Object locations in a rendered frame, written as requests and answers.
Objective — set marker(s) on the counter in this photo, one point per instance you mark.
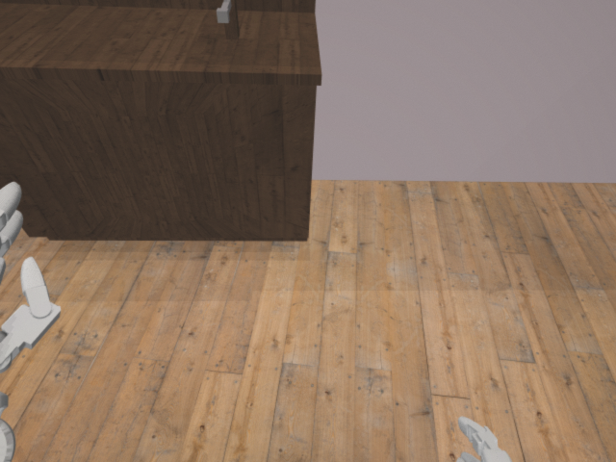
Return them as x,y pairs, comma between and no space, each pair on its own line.
147,120

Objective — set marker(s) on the robot right hand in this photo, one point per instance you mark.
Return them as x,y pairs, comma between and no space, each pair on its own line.
484,442

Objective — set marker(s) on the robot left hand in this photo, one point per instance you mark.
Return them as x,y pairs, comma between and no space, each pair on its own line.
27,325

